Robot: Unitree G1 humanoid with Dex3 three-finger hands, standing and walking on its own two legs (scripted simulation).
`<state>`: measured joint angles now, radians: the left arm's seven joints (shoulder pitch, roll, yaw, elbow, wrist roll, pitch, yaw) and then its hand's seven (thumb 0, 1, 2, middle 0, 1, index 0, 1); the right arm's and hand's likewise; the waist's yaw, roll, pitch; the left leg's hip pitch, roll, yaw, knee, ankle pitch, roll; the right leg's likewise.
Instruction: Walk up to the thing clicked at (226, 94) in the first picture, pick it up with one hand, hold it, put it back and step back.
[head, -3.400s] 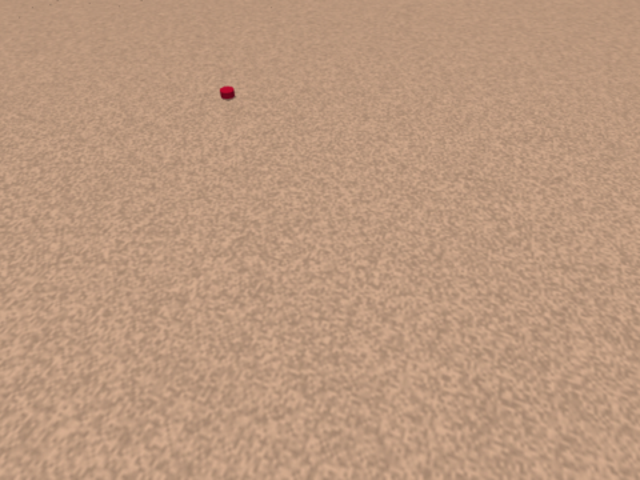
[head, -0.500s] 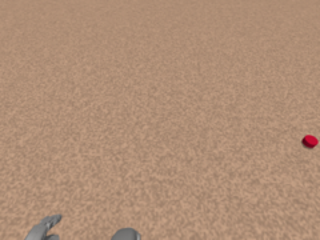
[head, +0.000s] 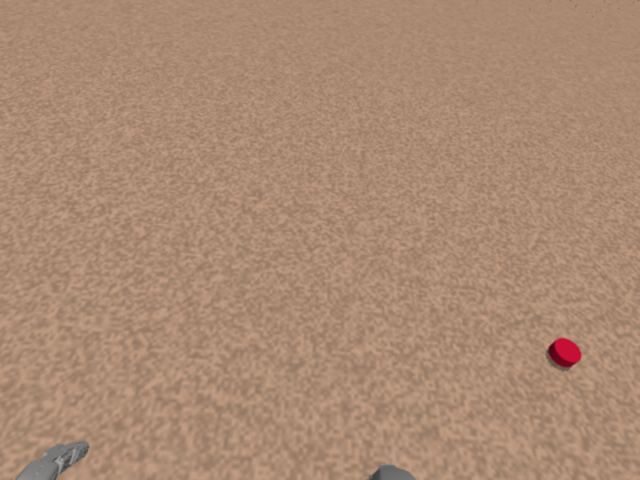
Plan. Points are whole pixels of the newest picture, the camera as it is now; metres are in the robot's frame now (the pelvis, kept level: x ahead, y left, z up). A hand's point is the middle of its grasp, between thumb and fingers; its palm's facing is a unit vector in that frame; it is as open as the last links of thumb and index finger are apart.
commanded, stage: walk up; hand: left
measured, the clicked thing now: (564, 352) +0.63 -0.90 -0.71
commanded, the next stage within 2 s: none
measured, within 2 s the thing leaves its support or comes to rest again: neither
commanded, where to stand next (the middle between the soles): +0.35 -1.28 m, yaw +21 degrees
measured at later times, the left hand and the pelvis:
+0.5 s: hand out of the picture +0.14 +0.06 -0.15, palm faces +0.06 -0.95 -0.30, open 7.4 cm; pelvis +0.10 -0.22 +0.01, yaw +9 degrees
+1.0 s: hand (433, 454) +0.20 -0.17 -0.14, palm faces +0.14 -0.93 -0.33, open 7.4 cm; pelvis +0.18 -0.46 +0.01, yaw +15 degrees
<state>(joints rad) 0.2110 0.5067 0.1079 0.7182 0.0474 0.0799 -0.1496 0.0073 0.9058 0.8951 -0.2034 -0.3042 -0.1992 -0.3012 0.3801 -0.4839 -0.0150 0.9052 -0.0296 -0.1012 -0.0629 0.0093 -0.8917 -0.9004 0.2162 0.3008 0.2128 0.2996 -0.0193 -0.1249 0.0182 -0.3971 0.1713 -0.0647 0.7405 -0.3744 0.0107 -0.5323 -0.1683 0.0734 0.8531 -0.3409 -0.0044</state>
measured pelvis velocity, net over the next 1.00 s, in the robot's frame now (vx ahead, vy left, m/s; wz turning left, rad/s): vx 0.18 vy -0.46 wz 0.26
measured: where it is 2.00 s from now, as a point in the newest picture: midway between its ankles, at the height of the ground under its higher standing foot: (605, 466)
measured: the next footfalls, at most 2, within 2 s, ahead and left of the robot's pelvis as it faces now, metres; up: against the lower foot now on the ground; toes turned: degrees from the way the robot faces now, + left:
right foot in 0.02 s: +0.11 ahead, -0.21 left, +0.00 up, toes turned -3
left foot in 0.30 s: +0.18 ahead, -0.06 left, +0.00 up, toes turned +12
